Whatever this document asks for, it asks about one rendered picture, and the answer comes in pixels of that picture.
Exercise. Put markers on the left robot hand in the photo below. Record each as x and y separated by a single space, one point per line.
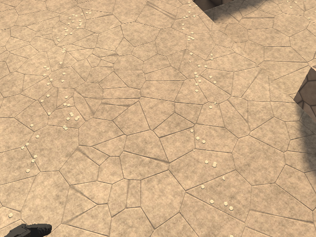
32 230

